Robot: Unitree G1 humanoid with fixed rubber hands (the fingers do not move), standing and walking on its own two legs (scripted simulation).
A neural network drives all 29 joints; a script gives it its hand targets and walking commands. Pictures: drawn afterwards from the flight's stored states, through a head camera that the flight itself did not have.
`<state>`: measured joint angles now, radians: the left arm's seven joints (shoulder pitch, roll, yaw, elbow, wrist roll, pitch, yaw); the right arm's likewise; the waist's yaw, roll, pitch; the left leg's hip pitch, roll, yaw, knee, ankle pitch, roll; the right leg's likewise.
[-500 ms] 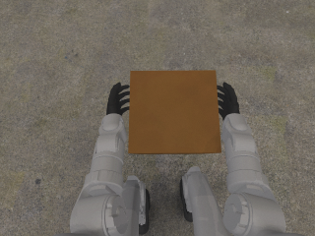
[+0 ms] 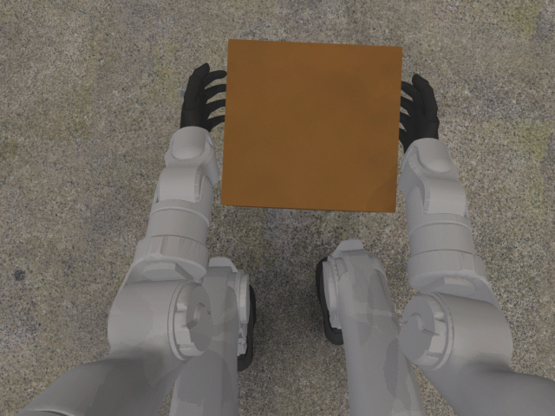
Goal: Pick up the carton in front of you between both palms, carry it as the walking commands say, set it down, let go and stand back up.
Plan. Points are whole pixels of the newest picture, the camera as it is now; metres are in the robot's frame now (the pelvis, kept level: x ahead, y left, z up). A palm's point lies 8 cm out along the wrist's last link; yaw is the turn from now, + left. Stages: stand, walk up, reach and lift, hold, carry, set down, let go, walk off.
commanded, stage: set down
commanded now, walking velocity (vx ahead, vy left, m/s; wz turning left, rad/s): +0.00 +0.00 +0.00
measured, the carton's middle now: (303, 145) +0.47 -0.06 -0.18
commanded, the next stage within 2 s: none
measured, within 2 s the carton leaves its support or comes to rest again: rests again in 1.28 s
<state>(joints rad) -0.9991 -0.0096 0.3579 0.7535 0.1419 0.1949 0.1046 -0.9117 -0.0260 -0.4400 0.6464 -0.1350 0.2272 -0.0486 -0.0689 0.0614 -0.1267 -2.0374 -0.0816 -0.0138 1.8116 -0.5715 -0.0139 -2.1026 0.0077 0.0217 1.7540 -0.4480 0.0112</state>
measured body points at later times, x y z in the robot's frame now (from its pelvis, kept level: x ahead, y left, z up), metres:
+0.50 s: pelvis -0.01 +0.01 -0.09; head +0.34 -0.01 +0.19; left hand +0.53 +0.07 -0.26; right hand +0.49 -0.23 -0.24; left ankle +0.08 +0.11 -0.45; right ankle +0.12 -0.12 -0.45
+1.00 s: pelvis -0.01 +0.01 -0.11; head +0.33 +0.00 +0.17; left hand +0.53 +0.08 -0.29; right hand +0.49 -0.23 -0.27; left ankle +0.08 +0.11 -0.45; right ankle +0.12 -0.12 -0.45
